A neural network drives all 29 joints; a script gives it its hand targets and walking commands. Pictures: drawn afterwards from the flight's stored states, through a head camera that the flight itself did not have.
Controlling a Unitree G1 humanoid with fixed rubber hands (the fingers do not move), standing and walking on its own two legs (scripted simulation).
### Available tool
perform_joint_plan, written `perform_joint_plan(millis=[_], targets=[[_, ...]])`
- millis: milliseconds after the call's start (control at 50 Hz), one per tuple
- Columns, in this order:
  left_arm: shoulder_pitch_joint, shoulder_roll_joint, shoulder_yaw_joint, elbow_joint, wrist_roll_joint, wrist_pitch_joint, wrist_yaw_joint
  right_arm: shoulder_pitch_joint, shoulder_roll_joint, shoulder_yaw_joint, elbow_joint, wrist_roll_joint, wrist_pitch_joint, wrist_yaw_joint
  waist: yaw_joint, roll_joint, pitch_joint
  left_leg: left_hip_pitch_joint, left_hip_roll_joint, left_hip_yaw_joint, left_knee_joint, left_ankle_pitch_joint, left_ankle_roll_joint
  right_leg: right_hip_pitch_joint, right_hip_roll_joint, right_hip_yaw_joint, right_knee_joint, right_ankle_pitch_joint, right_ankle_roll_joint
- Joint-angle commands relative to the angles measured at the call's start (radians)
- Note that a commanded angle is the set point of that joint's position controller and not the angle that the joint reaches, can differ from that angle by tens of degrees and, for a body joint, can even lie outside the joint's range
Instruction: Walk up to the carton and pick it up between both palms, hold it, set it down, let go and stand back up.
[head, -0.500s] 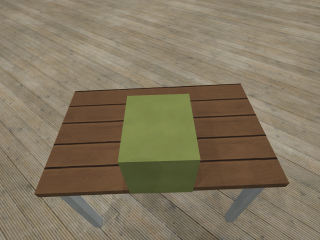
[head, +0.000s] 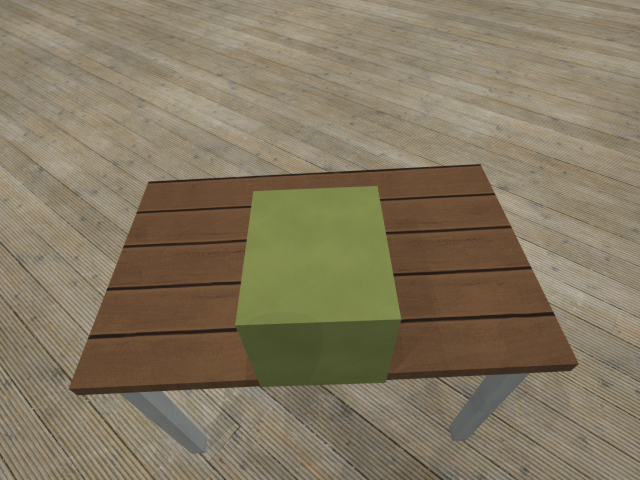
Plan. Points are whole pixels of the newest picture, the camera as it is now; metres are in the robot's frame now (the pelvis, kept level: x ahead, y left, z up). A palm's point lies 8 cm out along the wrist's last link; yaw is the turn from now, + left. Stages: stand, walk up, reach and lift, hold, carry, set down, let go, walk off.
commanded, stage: stand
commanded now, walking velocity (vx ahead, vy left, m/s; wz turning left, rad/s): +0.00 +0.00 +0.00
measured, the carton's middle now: (319, 286) +0.42 +0.03 -0.07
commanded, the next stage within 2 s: none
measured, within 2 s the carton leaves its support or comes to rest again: neither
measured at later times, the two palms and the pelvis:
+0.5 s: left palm out of the picture +0.01 +0.25 -0.13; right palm out of the picture +0.01 -0.24 -0.14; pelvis +0.00 +0.00 +0.00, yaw +0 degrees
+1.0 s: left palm out of the picture +0.00 +0.24 -0.14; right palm out of the picture +0.01 -0.23 -0.14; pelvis +0.00 +0.00 +0.00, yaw +0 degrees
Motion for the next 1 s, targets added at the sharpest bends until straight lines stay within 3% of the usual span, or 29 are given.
perform_joint_plan(millis=[0, 200, 300, 420, 540, 600, 980], targets=[[0.057, 0.120, 0.024, -0.024, -0.001, -0.008, 0.004, 0.054, -0.111, -0.019, -0.024, 0.000, -0.009, -0.005, 0.003, -0.016, 0.023, -0.026, 0.078, -0.085, -0.095, 0.111, 0.023, -0.032, -0.094, 0.093, -0.102, 0.100, -0.002], [0.063, 0.109, 0.021, -0.003, -0.001, -0.008, 0.007, 0.056, -0.107, -0.020, 0.000, 0.001, -0.008, -0.005, 0.001, 0.009, 0.026, -0.030, 0.075, -0.088, -0.099, 0.091, 0.023, -0.033, -0.098, 0.105, -0.105, 0.082, -0.005], [0.063, 0.105, 0.021, 0.007, -0.002, -0.009, 0.009, 0.059, -0.102, -0.018, 0.004, 0.002, -0.010, -0.006, -0.001, -0.018, 0.018, -0.014, 0.079, -0.087, -0.093, 0.130, 0.024, -0.029, -0.098, 0.100, -0.100, 0.113, -0.001], [0.064, 0.099, 0.021, 0.021, -0.001, -0.008, 0.009, 0.063, -0.091, -0.018, 0.021, 0.000, -0.007, -0.009, 0.001, 0.010, 0.041, -0.025, 0.076, -0.083, -0.102, 0.099, 0.019, -0.035, -0.093, 0.101, -0.104, 0.095, -0.001], [0.064, 0.099, 0.022, 0.028, -0.001, -0.009, 0.010, 0.059, -0.085, -0.013, 0.030, 0.003, -0.009, -0.010, 0.003, -0.016, 0.028, -0.018, 0.080, -0.088, -0.097, 0.126, 0.023, -0.029, -0.095, 0.102, -0.103, 0.113, -0.001], [0.074, 0.085, 0.021, 0.038, 0.001, -0.008, 0.012, 0.061, -0.089, -0.017, 0.032, 0.002, -0.008, -0.011, 0.004, 0.009, 0.035, -0.024, 0.077, -0.087, -0.103, 0.119, 0.022, -0.029, -0.093, 0.102, -0.103, 0.114, 0.000], [0.075, 0.080, 0.021, 0.060, -0.001, -0.009, 0.013, 0.074, -0.070, -0.015, 0.053, 0.001, -0.009, -0.012, -0.001, -0.019, 0.048, -0.020, 0.081, -0.083, -0.104, 0.105, 0.023, -0.043, -0.095, 0.103, -0.106, 0.100, 0.003]])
